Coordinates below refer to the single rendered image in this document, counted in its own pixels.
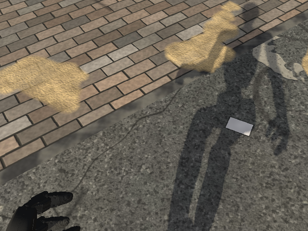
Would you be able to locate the robot left hand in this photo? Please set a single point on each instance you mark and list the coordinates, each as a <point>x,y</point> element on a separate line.
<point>25,218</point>

